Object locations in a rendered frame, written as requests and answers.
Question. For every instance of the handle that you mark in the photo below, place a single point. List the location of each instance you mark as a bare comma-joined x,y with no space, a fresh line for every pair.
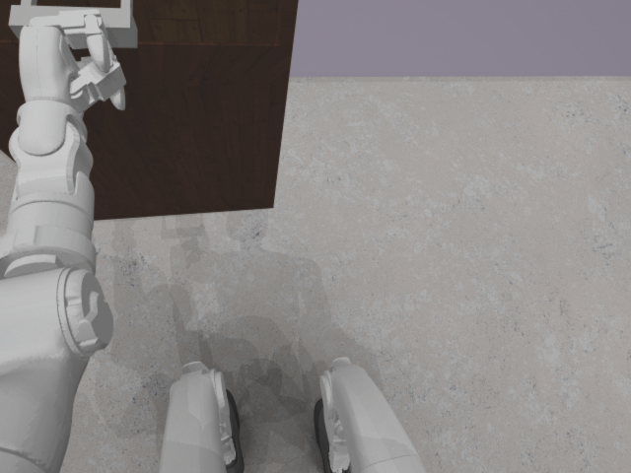
119,22

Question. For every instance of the robot left upper arm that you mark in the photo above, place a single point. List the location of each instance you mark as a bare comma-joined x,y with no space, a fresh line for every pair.
51,323

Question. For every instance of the robot left forearm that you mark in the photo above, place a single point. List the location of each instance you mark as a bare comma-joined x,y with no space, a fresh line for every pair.
51,215

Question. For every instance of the robot thigh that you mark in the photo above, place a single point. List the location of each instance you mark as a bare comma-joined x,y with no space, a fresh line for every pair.
192,441
376,441

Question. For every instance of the cabinet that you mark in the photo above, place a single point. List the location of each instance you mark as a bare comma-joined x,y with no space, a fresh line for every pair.
201,131

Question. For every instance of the right robot thigh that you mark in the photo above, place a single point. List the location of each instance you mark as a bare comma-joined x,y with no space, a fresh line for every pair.
376,441

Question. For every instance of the robot left hand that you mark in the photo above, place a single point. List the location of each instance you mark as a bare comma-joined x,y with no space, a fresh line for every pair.
49,71

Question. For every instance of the left robot thigh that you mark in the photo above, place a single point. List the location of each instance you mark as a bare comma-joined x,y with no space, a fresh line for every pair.
192,441

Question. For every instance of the drawer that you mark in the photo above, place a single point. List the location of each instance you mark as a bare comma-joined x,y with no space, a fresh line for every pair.
182,20

